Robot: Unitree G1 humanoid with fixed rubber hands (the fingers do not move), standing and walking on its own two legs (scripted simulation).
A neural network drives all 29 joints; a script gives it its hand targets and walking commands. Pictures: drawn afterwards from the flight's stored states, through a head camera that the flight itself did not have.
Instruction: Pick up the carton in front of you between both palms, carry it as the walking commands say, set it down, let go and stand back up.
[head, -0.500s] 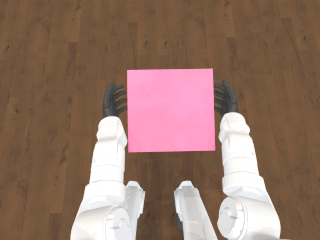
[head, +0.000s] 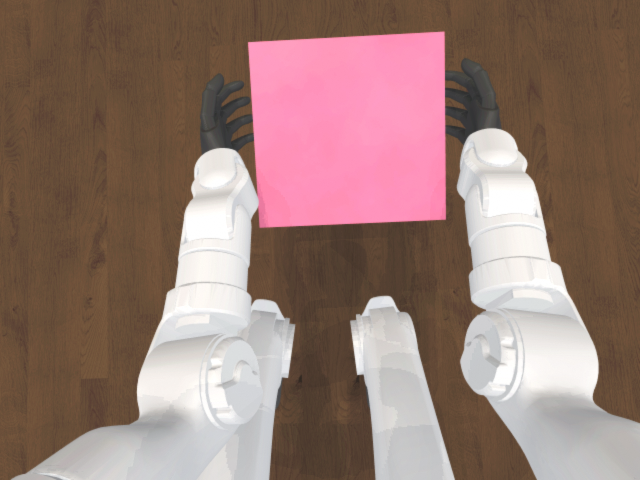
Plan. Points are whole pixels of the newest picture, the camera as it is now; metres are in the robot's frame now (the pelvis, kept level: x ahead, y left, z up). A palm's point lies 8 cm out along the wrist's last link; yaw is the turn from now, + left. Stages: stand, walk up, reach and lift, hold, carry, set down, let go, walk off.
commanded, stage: set down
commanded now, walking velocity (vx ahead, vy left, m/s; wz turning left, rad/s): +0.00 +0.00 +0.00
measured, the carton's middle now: (343, 148) +0.51 -0.05 -0.20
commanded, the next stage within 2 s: none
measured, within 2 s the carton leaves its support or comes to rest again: rests again in 1.02 s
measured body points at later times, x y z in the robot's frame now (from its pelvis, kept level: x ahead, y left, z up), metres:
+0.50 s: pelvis -0.01 +0.00 -0.10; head +0.35 -0.06 +0.17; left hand +0.52 +0.08 -0.25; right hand +0.54 -0.22 -0.26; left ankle +0.10 +0.13 -0.48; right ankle +0.09 -0.11 -0.48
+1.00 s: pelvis -0.01 +0.00 -0.13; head +0.35 -0.05 +0.12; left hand +0.54 +0.09 -0.29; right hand +0.56 -0.22 -0.29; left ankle +0.10 +0.13 -0.48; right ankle +0.09 -0.11 -0.48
